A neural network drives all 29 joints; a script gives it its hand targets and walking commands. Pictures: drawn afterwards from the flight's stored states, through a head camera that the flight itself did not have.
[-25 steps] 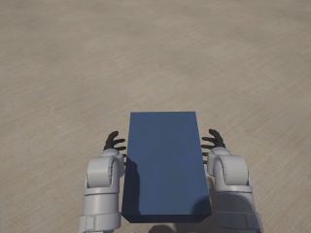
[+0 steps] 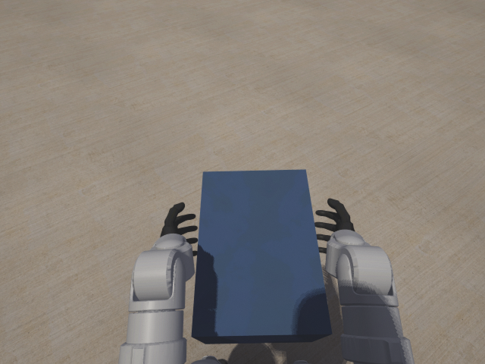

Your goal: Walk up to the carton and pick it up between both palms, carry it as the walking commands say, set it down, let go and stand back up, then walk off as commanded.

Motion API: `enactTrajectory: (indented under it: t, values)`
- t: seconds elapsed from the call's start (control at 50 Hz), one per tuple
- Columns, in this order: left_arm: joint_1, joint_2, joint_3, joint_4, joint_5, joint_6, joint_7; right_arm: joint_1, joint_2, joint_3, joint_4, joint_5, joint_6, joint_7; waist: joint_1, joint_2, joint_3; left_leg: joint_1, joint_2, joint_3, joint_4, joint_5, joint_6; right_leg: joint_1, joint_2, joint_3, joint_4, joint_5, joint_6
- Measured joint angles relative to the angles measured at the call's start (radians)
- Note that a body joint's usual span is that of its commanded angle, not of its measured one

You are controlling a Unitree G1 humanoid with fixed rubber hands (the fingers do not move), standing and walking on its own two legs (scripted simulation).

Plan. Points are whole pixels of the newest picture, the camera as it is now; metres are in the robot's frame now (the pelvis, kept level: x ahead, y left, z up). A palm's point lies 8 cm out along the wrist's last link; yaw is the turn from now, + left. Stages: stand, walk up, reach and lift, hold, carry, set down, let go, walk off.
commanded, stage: carry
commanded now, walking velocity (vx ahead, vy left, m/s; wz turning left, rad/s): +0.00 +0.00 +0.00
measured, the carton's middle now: (256, 255) +0.32 +0.00 -0.04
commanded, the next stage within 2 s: hold in 1.82 s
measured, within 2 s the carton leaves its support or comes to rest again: neither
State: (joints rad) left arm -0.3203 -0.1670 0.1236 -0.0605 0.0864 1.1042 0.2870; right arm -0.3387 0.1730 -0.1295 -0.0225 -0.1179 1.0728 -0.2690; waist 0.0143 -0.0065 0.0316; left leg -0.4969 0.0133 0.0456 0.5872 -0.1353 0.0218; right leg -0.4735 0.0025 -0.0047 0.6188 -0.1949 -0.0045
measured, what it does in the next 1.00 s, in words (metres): shifts its weight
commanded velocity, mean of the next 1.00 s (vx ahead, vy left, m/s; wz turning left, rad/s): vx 0.00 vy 0.00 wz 0.00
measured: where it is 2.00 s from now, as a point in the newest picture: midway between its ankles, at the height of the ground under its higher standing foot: outside the picture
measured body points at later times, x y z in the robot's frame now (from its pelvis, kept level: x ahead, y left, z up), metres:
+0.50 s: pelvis +0.05 -0.02 +0.00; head +0.08 -0.01 +0.45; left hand +0.36 +0.12 +0.03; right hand +0.35 -0.17 +0.03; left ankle +0.10 +0.11 -0.72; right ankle +0.08 -0.12 -0.72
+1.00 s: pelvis +0.06 +0.00 +0.01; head +0.05 +0.00 +0.46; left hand +0.35 +0.14 +0.05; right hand +0.34 -0.15 +0.04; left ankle +0.10 +0.11 -0.72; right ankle +0.08 -0.12 -0.72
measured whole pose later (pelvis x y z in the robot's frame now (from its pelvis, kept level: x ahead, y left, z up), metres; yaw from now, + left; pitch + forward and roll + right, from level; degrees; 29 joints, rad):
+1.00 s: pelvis +0.06 +0.00 +0.01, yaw +0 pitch +2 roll +0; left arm -0.17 -0.14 0.10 -0.02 0.13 0.93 0.10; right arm -0.17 0.13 -0.08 0.02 -0.14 0.92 -0.13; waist -0.01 0.00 -0.08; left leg -0.40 0.02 0.05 0.62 -0.25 0.01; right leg -0.37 0.00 -0.01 0.62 -0.29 0.00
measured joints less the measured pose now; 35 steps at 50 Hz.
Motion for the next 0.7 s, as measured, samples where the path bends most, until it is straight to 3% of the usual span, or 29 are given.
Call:
enactTrajectory:
  t: [0.06,0.08,0.14,0.18,0.22,0.34,0.38,0.46,0.48,0.52,0.56,0.7]
  values:
    - [-0.009,-0.003,0.012,0.057,0.023,-0.024,-0.03,0.001,0.0,-0.024,0.065,-0.044,-0.041,0.054,0.007,-0.001,-0.028,0.005,-0.005,-0.003,-0.015,0.0,-0.004,0.003,-0.003,-0.001,-0.006,-0.001,-0.002]
    - [-0.013,-0.004,0.022,0.105,0.05,-0.052,-0.064,0.002,0.0,-0.033,0.109,-0.067,-0.069,0.081,0.01,0.001,-0.039,0.008,-0.004,-0.004,-0.016,-0.003,-0.005,0.007,-0.002,-0.001,-0.008,-0.004,-0.003]
    - [0.036,0.01,0.013,0.091,0.039,-0.081,-0.113,0.042,-0.012,-0.006,0.092,-0.05,-0.085,0.075,0.006,0.014,-0.049,0.024,0.0,-0.003,-0.015,-0.019,-0.011,0.021,0.002,0.0,-0.008,-0.019,-0.004]
    - [0.062,0.016,-0.002,0.03,0.006,-0.075,-0.114,0.072,-0.02,0.017,0.023,-0.02,-0.076,0.048,0.0,0.02,-0.04,0.033,0.0,-0.004,-0.016,-0.026,-0.014,0.029,0.002,-0.001,-0.005,-0.029,-0.007]
    - [0.066,0.017,-0.007,0.008,0.013,-0.078,-0.133,0.081,-0.022,0.022,0.001,-0.024,-0.083,0.06,-0.006,0.026,-0.041,0.034,0.004,-0.007,-0.016,-0.031,-0.017,0.032,0.005,-0.005,-0.007,-0.034,-0.01]
    - [0.07,0.017,-0.039,-0.037,0.011,-0.056,-0.066,0.101,-0.026,0.066,-0.062,0.021,-0.046,-0.01,-0.037,0.012,-0.045,0.034,0.009,-0.009,0.014,-0.065,-0.026,0.032,0.008,-0.008,0.022,-0.068,-0.019]
    - [0.063,0.016,-0.033,-0.014,0.021,-0.052,-0.072,0.092,-0.025,0.066,-0.048,0.02,-0.03,-0.018,-0.045,0.004,-0.05,0.038,0.009,-0.007,0.018,-0.074,-0.027,0.035,0.009,-0.007,0.027,-0.077,-0.019]
    - [0.05,0.013,0.013,0.099,0.073,-0.099,-0.158,0.066,-0.019,0.015,0.098,-0.03,-0.092,0.062,-0.051,-0.014,-0.07,0.047,0.013,-0.005,0.024,-0.091,-0.029,0.045,0.011,-0.005,0.027,-0.089,-0.02]
    - [0.061,0.015,0.011,0.089,0.06,-0.101,-0.152,0.071,-0.02,0.008,0.101,-0.02,-0.1,0.071,-0.05,-0.017,-0.067,0.05,0.013,-0.004,0.026,-0.095,-0.029,0.048,0.012,-0.004,0.028,-0.092,-0.02]
    - [0.093,0.023,-0.016,0.001,0.019,-0.082,-0.12,0.099,-0.026,0.034,0.033,0.032,-0.09,0.026,-0.049,-0.017,-0.047,0.053,0.014,-0.007,0.032,-0.102,-0.029,0.055,0.012,-0.007,0.029,-0.097,-0.019]
    - [0.099,0.024,-0.023,-0.031,0.021,-0.089,-0.117,0.11,-0.028,0.057,-0.003,0.041,-0.095,0.013,-0.044,-0.015,-0.034,0.053,0.016,-0.007,0.037,-0.107,-0.028,0.058,0.013,-0.007,0.029,-0.099,-0.018]
    - [0.086,0.021,0.0,-0.012,0.025,-0.118,-0.157,0.102,-0.026,0.024,0.003,0.0,-0.112,0.094,-0.017,0.002,-0.038,0.057,0.015,0.002,0.038,-0.114,-0.021,0.061,0.01,-0.001,0.025,-0.101,-0.011]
